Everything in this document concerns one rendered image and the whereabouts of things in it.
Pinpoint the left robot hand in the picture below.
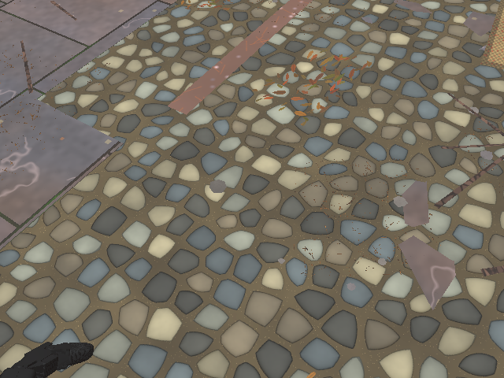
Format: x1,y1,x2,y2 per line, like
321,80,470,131
0,342,94,378

